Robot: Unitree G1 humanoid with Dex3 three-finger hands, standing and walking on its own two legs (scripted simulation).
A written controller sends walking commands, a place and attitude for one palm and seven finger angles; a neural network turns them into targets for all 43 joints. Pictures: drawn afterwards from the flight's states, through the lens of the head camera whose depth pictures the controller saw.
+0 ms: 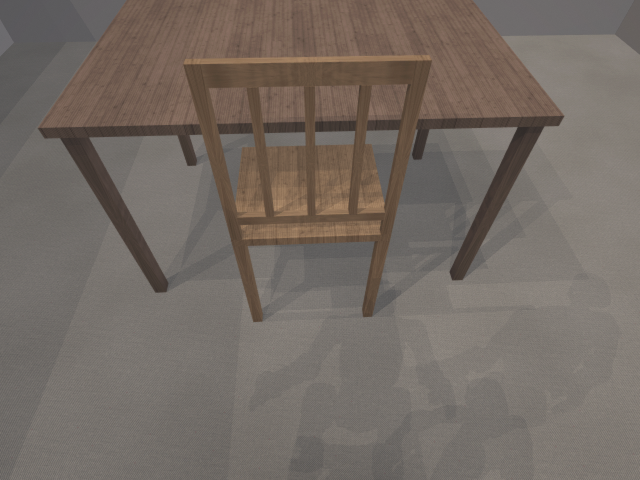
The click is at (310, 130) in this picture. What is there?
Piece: chair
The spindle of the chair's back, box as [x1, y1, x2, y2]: [304, 86, 314, 215]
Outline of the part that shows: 304,86 307,211 308,215 314,214 314,86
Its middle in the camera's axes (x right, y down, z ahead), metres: -0.02 -0.17 +0.82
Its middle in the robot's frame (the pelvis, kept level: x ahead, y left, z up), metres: +0.73 +0.06 -0.05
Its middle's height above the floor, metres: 0.71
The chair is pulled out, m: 0.00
